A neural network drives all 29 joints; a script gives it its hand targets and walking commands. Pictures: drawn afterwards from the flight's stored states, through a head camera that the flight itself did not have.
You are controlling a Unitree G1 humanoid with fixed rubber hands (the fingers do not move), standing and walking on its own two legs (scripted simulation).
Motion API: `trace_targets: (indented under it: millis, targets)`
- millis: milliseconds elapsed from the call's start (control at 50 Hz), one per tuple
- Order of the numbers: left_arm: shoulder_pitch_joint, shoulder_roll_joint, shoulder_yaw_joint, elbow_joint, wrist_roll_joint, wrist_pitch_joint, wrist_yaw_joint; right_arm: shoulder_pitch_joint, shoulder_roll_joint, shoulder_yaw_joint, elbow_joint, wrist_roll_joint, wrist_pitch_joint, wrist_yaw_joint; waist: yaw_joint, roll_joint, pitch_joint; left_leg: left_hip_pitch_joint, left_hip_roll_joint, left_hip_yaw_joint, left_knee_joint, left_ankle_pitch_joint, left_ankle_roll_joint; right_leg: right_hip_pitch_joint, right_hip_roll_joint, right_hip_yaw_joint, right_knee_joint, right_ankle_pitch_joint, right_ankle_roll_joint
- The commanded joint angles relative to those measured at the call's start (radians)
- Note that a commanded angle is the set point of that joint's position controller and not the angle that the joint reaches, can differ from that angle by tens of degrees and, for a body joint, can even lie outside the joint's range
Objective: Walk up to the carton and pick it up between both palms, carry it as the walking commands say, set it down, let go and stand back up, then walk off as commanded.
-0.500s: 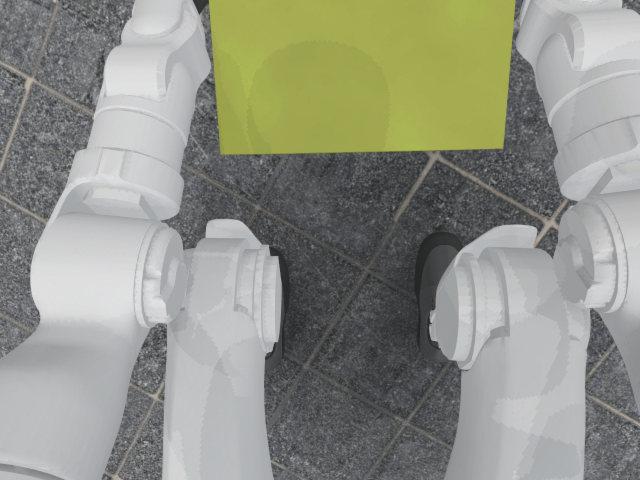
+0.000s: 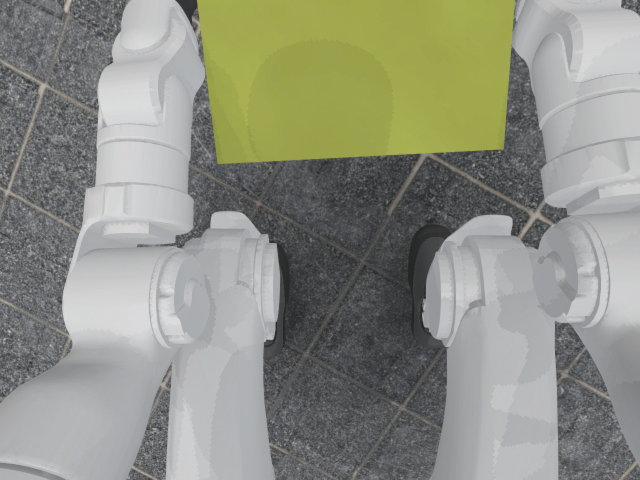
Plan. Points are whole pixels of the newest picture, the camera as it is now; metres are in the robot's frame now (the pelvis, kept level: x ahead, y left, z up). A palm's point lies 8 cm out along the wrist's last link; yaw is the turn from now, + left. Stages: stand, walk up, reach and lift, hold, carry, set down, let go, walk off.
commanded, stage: reach and lift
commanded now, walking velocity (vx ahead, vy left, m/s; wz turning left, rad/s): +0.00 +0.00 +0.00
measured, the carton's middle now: (349, 2) +0.56 +0.00 -0.19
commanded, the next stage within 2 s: none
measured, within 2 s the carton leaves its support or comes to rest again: neither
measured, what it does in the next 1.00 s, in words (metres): rises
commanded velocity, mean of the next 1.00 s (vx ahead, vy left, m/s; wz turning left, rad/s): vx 0.00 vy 0.00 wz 0.00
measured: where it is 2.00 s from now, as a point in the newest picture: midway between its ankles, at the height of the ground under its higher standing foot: (347, 313)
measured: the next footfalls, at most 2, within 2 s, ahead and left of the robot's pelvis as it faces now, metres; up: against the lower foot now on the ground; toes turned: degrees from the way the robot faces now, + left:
none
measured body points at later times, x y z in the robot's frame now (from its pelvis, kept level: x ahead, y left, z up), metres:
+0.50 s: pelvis -0.01 +0.00 +0.04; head +0.33 -0.01 +0.32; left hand +0.54 +0.16 -0.06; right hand +0.55 -0.16 -0.07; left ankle +0.13 +0.15 -0.36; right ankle +0.15 -0.13 -0.36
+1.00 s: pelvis -0.02 +0.00 +0.09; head +0.30 -0.02 +0.39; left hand +0.51 +0.16 +0.00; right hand +0.53 -0.16 -0.01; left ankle +0.13 +0.15 -0.36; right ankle +0.15 -0.13 -0.36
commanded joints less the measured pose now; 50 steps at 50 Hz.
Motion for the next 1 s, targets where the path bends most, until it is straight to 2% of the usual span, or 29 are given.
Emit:
trace_targets:
  millis: [0,20,140,180,200,220,280,300,340,360,380,400,440,460,480,500,540,580,660,680,700,720,780,820,840,880,900,920,980]
  targets:
    - [-0.870,-1.007,-0.536,-0.263,-0.132,-0.023,-0.291,-0.660,1.061,0.395,-0.267,0.105,-0.032,0.286,0.038,-0.007,-2.182,0.541,-0.105,0.195,-0.230,0.308,0.049,0.917,0.095,-0.189,-0.173,0.306,-0.052]
    - [-0.830,-1.005,-0.531,-0.258,-0.120,-0.018,-0.291,-0.689,1.083,0.417,-0.310,0.109,-0.024,0.291,0.062,-0.030,-2.183,0.523,-0.118,0.212,-0.233,0.300,0.051,0.921,0.103,-0.179,-0.189,0.287,-0.049]
    - [-0.831,-1.009,-0.568,-0.324,-0.141,0.005,-0.272,-0.756,1.033,0.469,-0.473,0.126,-0.012,0.279,0.036,-0.069,-2.383,0.666,-0.124,0.190,-0.259,0.360,0.052,1.024,0.102,-0.204,-0.201,0.350,-0.032]
    - [-0.830,-1.002,-0.594,-0.369,-0.122,0.017,-0.256,-0.733,1.060,0.457,-0.457,0.139,-0.001,0.283,0.059,-0.002,-2.347,0.714,-0.126,0.178,-0.298,0.326,0.057,0.972,0.103,-0.205,-0.213,0.300,-0.038]
    - [-0.818,-0.997,-0.586,-0.338,-0.120,0.016,-0.251,-0.766,1.042,0.460,-0.459,0.125,0.002,0.284,0.041,-0.064,-2.350,0.703,-0.128,0.181,-0.284,0.305,0.059,0.951,0.102,-0.206,-0.227,0.272,-0.032]
    - [-0.843,-1.014,-0.570,-0.353,-0.124,0.022,-0.255,-0.770,1.021,0.460,-0.439,0.126,0.003,0.282,0.055,-0.025,-2.310,0.703,-0.124,0.181,-0.295,0.300,0.057,0.954,0.093,-0.204,-0.224,0.265,-0.037]
    - [-0.864,-1.037,-0.594,-0.371,-0.129,0.031,-0.258,-0.677,1.065,0.436,-0.382,0.069,0.030,0.284,0.004,-0.044,-2.329,0.700,-0.125,0.177,-0.311,0.271,0.043,0.961,0.103,-0.209,-0.253,0.248,-0.049]
    - [-0.856,-1.035,-0.603,-0.358,-0.130,0.038,-0.257,-0.733,1.044,0.434,-0.450,0.084,0.022,0.288,0.010,-0.004,-2.351,0.701,-0.130,0.182,-0.313,0.273,0.043,0.985,0.099,-0.191,-0.262,0.257,-0.049]
    - [-0.850,-1.048,-0.590,-0.391,-0.128,0.039,-0.257,-0.731,1.066,0.432,-0.416,0.083,0.039,0.284,-0.003,-0.027,-2.355,0.740,-0.142,0.170,-0.347,0.265,0.054,0.996,0.104,-0.209,-0.266,0.251,-0.040]
    - [-0.844,-1.058,-0.576,-0.366,-0.118,0.045,-0.254,-0.766,1.061,0.451,-0.439,0.093,0.039,0.286,0.042,-0.022,-2.362,0.792,-0.134,0.164,-0.355,0.269,0.055,0.980,0.100,-0.210,-0.272,0.231,-0.038]
    - [-0.875,-1.059,-0.597,-0.380,-0.130,0.046,-0.256,-0.722,1.068,0.434,-0.414,0.077,0.042,0.286,0.007,-0.013,-2.370,0.763,-0.138,0.170,-0.350,0.246,0.047,0.990,0.103,-0.207,-0.288,0.219,-0.046]
    - [-0.835,-1.052,-0.567,-0.297,-0.108,0.050,-0.262,-0.742,1.066,0.429,-0.378,0.069,0.045,0.290,0.026,-0.031,-2.263,0.690,-0.138,0.175,-0.352,0.222,0.049,0.955,0.096,-0.192,-0.295,0.215,-0.051]
    - [-0.849,-1.106,-0.578,-0.363,-0.104,0.064,-0.265,-0.719,1.103,0.414,-0.398,0.060,0.055,0.299,0.006,-0.026,-2.323,0.743,-0.138,0.146,-0.398,0.206,0.066,0.979,0.105,-0.208,-0.305,0.193,-0.049]
    - [-0.801,-1.126,-0.563,-0.302,-0.092,0.066,-0.261,-0.775,1.081,0.417,-0.412,0.076,0.050,0.312,0.030,0.018,-2.282,0.756,-0.135,0.156,-0.399,0.204,0.054,0.920,0.100,-0.208,-0.317,0.164,-0.049]
    - [-0.797,-1.128,-0.575,-0.338,-0.103,0.073,-0.265,-0.742,1.092,0.413,-0.428,0.069,0.056,0.310,-0.009,-0.013,-2.356,0.779,-0.143,0.145,-0.398,0.212,0.065,0.971,0.109,-0.202,-0.322,0.184,-0.052]
    - [-0.840,-1.078,-0.542,-0.292,-0.087,0.070,-0.271,-0.739,1.092,0.404,-0.338,0.051,0.067,0.315,-0.002,-0.038,-2.279,0.727,-0.136,0.158,-0.392,0.173,0.063,0.942,0.097,-0.202,-0.327,0.154,-0.049]
    - [-0.826,-1.064,-0.540,-0.336,-0.063,0.083,-0.276,-0.741,1.115,0.419,-0.406,0.064,0.077,0.317,0.025,-0.026,-2.334,0.737,-0.145,0.164,-0.417,0.190,0.068,1.012,0.109,-0.196,-0.340,0.188,-0.041]
    - [-0.808,-1.079,-0.534,-0.315,-0.069,0.087,-0.285,-0.697,1.142,0.411,-0.393,0.032,0.089,0.307,0.006,-0.056,-2.333,0.693,-0.149,0.168,-0.418,0.171,0.072,1.055,0.115,-0.185,-0.356,0.183,-0.042]
    - [-0.792,-1.085,-0.546,-0.336,-0.068,0.094,-0.294,-0.740,1.172,0.457,-0.435,0.078,0.095,0.317,0.065,-0.040,-2.378,0.753,-0.154,0.163,-0.450,0.220,0.078,1.078,0.112,-0.168,-0.377,0.210,-0.036]
    - [-0.776,-1.117,-0.581,-0.348,-0.074,0.098,-0.294,-0.686,1.177,0.436,-0.417,0.060,0.092,0.319,0.029,-0.022,-2.396,0.776,-0.149,0.151,-0.463,0.249,0.072,1.074,0.122,-0.184,-0.392,0.234,-0.039]
    - [-0.743,-1.115,-0.547,-0.337,-0.065,0.103,-0.298,-0.715,1.163,0.453,-0.425,0.066,0.096,0.318,0.046,-0.043,-2.416,0.790,-0.157,0.148,-0.465,0.256,0.074,1.106,0.112,-0.176,-0.391,0.238,-0.037]
    - [-0.789,-1.111,-0.564,-0.383,-0.074,0.103,-0.297,-0.696,1.152,0.453,-0.452,0.045,0.102,0.315,0.015,-0.046,-2.456,0.799,-0.150,0.141,-0.459,0.251,0.072,1.106,0.118,-0.186,-0.384,0.238,-0.038]
    - [-0.808,-1.095,-0.583,-0.386,-0.097,0.107,-0.300,-0.739,1.170,0.487,-0.497,0.070,0.107,0.299,0.022,-0.063,-2.479,0.796,-0.158,0.159,-0.479,0.246,0.076,1.187,0.115,-0.173,-0.419,0.250,-0.036]
    - [-0.813,-1.067,-0.572,-0.424,-0.091,0.118,-0.291,-0.771,1.180,0.514,-0.552,0.104,0.118,0.294,0.097,-0.060,-2.519,0.814,-0.157,0.166,-0.499,0.233,0.077,1.242,0.107,-0.153,-0.446,0.224,-0.027]
    - [-0.852,-1.025,-0.572,-0.435,-0.089,0.113,-0.291,-0.694,1.182,0.479,-0.442,0.078,0.134,0.296,0.051,-0.064,-2.473,0.804,-0.147,0.159,-0.503,0.191,0.083,1.204,0.109,-0.162,-0.437,0.204,-0.027]
    - [-0.840,-1.030,-0.563,-0.419,-0.071,0.113,-0.303,-0.642,1.194,0.447,-0.404,0.050,0.136,0.300,0.052,-0.035,-2.398,0.776,-0.148,0.173,-0.513,0.153,0.077,1.178,0.121,-0.149,-0.457,0.157,-0.046]
    - [-0.828,-1.089,-0.567,-0.392,-0.076,0.122,-0.304,-0.678,1.194,0.433,-0.417,0.041,0.131,0.305,0.025,-0.044,-2.401,0.783,-0.149,0.151,-0.537,0.157,0.076,1.185,0.111,-0.159,-0.479,0.159,-0.047]
    - [-0.799,-1.079,-0.549,-0.377,-0.070,0.125,-0.308,-0.707,1.209,0.447,-0.436,0.059,0.133,0.305,0.071,-0.045,-2.394,0.775,-0.154,0.160,-0.539,0.121,0.083,1.184,0.115,-0.142,-0.488,0.113,-0.054]
    - [-0.808,-1.109,-0.558,-0.396,-0.081,0.135,-0.311,-0.743,1.176,0.476,-0.490,0.057,0.133,0.306,0.036,-0.065,-2.506,0.864,-0.152,0.144,-0.551,0.193,0.082,1.260,0.116,-0.153,-0.495,0.183,-0.044]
